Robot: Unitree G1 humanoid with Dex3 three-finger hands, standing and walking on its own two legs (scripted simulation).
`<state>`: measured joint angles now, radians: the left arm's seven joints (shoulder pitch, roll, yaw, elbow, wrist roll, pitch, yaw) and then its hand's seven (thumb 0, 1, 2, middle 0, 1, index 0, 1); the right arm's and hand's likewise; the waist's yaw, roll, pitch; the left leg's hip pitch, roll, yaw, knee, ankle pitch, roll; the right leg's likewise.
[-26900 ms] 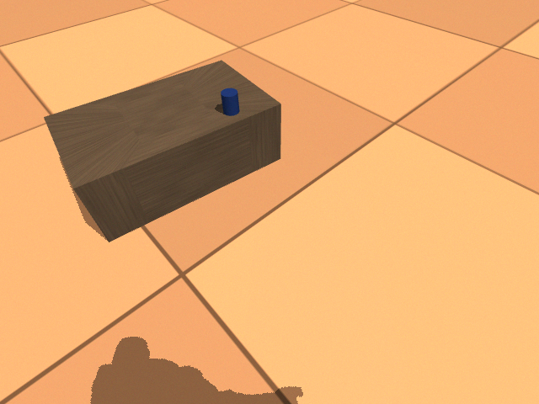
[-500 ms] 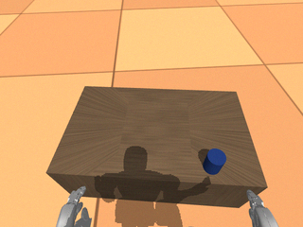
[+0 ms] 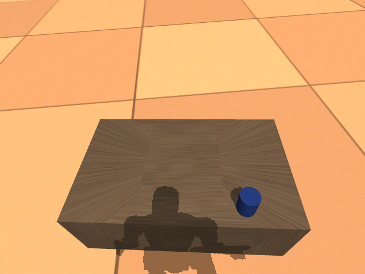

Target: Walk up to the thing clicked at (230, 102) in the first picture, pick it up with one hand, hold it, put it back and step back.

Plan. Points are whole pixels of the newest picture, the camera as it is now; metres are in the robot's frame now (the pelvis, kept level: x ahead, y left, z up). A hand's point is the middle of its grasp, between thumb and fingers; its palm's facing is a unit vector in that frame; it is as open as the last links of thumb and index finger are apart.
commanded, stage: home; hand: right
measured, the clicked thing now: (248, 202) +0.45 -0.21 -0.35
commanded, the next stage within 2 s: stand in 0.10 s
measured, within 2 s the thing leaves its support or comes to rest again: neither
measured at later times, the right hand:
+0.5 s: hand out of the picture +0.04 -0.24 -0.15, palm faces -0.02 +0.94 -0.34, open 13.2 cm
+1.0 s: hand out of the picture +0.06 -0.23 -0.15, palm faces -0.03 +0.94 -0.33, open 7.4 cm
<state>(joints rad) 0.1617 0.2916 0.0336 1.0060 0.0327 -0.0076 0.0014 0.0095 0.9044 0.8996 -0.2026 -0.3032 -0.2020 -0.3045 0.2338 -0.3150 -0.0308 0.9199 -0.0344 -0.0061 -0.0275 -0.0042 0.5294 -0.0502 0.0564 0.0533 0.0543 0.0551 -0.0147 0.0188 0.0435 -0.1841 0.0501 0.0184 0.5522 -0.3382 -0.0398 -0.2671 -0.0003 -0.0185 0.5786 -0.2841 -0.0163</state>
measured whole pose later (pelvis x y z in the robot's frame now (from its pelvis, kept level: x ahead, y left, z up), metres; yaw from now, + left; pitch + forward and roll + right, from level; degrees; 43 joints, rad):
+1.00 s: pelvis +0.00 +0.01 +0.02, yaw +0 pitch -3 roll +0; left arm 0.11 0.32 0.01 1.19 0.01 -0.01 -0.01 0.01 0.91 0.90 -0.20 -0.30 -0.20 -0.30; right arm 0.15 -0.33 0.00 1.13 -0.02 -0.01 -0.01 0.00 -0.89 -0.89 0.20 0.30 0.20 0.30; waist 0.01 0.01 0.06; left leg -0.06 0.03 0.03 0.33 -0.22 -0.02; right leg -0.14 -0.01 -0.01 0.35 -0.16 0.01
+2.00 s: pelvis +0.01 +0.02 +0.02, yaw +0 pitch -2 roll +0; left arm 0.10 0.34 0.01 1.16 0.01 -0.01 -0.01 0.01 0.91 0.90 -0.20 -0.30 -0.20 -0.30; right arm 0.13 -0.34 0.00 1.13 -0.01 -0.01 0.00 0.00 -0.90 -0.89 0.20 0.30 0.20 0.30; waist 0.00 0.01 0.05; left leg -0.05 0.02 0.02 0.30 -0.22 -0.01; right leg -0.12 -0.02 -0.02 0.32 -0.16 0.02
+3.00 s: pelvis -0.04 +0.04 +0.00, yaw +1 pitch +0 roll +0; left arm 0.04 0.38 0.06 0.97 0.02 0.03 0.01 0.01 0.90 0.90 -0.20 -0.30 -0.20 -0.30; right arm 0.08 -0.41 -0.06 0.98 0.00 0.05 0.01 0.00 -0.90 -0.89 0.20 0.30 0.20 0.30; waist -0.01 -0.01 0.19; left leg -0.33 -0.03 -0.02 0.84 -0.50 0.05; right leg -0.33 -0.06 -0.01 0.54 -0.19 0.02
